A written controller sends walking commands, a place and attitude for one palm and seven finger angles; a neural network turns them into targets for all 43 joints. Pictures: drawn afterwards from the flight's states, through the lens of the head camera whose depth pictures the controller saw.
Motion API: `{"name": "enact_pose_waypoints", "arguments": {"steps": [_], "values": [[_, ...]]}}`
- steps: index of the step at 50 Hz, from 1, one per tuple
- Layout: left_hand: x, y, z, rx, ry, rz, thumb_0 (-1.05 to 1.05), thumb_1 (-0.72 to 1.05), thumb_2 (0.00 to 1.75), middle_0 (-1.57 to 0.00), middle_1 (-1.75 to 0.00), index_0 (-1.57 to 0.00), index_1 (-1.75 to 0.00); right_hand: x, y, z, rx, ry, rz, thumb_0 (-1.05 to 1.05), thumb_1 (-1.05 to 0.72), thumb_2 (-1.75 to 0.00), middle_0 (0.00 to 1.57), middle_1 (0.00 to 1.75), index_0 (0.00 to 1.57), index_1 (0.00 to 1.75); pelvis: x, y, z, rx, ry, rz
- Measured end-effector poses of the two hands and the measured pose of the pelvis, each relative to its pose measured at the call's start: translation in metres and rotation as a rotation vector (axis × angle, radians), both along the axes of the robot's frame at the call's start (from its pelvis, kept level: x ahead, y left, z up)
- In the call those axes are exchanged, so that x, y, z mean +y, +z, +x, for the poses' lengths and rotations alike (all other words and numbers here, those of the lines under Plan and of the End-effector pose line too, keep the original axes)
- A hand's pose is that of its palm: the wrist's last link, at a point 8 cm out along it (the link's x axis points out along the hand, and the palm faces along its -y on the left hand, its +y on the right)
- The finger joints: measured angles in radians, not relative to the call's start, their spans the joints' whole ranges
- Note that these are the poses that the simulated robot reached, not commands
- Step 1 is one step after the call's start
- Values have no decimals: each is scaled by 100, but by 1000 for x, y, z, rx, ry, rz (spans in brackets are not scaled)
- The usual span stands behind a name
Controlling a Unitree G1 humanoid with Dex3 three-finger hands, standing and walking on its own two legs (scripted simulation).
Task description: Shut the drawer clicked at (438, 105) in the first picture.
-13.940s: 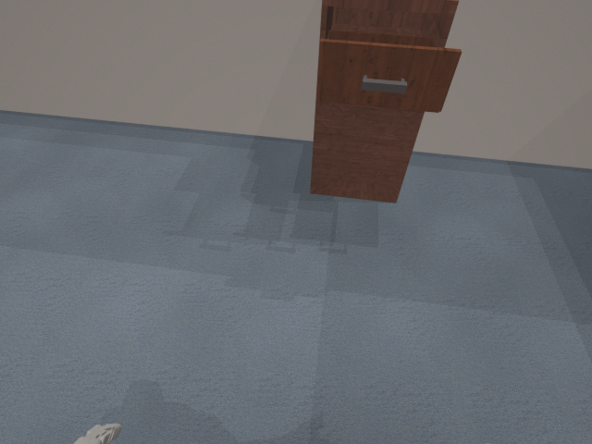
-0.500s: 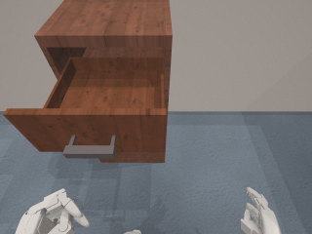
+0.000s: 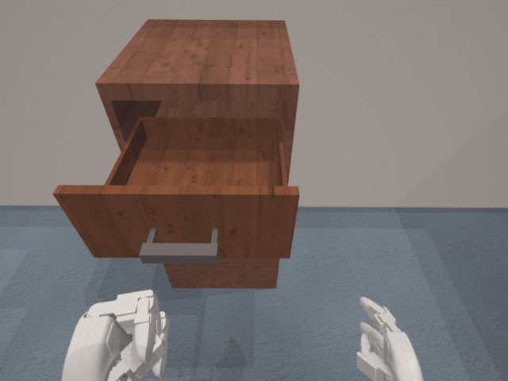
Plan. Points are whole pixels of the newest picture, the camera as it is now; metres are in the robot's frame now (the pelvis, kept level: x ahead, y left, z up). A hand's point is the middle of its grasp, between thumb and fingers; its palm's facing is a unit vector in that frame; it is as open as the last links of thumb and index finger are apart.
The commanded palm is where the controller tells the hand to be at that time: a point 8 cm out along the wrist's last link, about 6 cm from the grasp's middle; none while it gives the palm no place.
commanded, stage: raise the hand and make a fist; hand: left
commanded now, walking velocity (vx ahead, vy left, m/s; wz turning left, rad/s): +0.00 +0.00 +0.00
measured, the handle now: (182, 243) +0.33 +0.16 +0.05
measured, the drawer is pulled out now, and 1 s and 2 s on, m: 0.29 0.29 0.29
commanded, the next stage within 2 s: bring the fist close to the handle in 0.40 s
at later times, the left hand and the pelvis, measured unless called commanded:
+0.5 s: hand (181, 337) +0.15 +0.10 +0.14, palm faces +0.08 -1.00 +0.00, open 3.2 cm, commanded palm +0.09 +0.15 +0.14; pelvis +0.02 -0.02 +0.00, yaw +0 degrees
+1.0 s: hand (201, 331) +0.17 +0.09 +0.09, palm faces +0.07 -1.00 -0.02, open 3.2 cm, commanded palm +0.14 +0.15 +0.09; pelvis +0.01 -0.05 -0.01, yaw +1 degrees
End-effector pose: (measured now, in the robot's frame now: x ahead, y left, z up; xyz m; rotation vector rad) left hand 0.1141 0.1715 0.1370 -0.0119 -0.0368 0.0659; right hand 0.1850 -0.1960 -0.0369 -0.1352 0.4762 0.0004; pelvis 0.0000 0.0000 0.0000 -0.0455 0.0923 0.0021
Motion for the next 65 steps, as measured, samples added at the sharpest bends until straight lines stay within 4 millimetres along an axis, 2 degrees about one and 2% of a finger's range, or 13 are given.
{"name": "enact_pose_waypoints", "arguments": {"steps": [5, 11, 25, 37, 52, 58, 65], "values": [[-3, 5, 1, 13, -9, 1, 1, 90, 90, -139, -159, -139, -159, -11, -1, -7, 24, -26, -20, 2, -90, -90, 20, 30, 21, 30, 1, 2, 3, -5, -1, 0], [-5, -3, 4, 64, 0, 2, 1, 90, 90, -139, -160, -140, -159, -22, -1, -8, 37, -50, -35, 2, -90, -90, 20, 30, 20, 30, -3, 3, 5, 3, -4, 5], [-22, 4, 7, 40, 12, 12, 1, 90, 90, -139, -160, -140, -160, -32, -1, 15, 8, -36, -5, 2, -90, -90, 20, 30, 20, 30, -19, 3, 16, 18, 1, 13], [-25, -22, 9, 83, 39, 22, 1, 90, 90, -140, -160, -140, -160, -51, -8, 22, 36, -18, -29, 1, -90, -90, 20, 30, 20, 30, -39, -1, 15, 49, 15, 21], [-30, -52, 36, 88, 9, 33, 1, 90, 90, -139, -160, -140, -160, -82, -31, -2, 141, -89, -57, 1, -90, -90, 20, 30, 20, 30, -51, -7, 13, 89, 7, 33], [-25, -62, 44, 80, 18, 33, 1, 90, 90, -139, -160, -140, -160, -86, -37, -8, 167, -94, -73, 1, -90, -90, 20, 30, 20, 30, -51, -10, 11, 105, 6, 30], [-26, -75, 54, 70, 2, 21, 1, 90, 90, -139, -160, -140, -160, -81, -44, -8, 178, -86, -82, 1, -90, -90, 20, 30, 20, 30, -46, -16, 9, 129, 2, 27]]}}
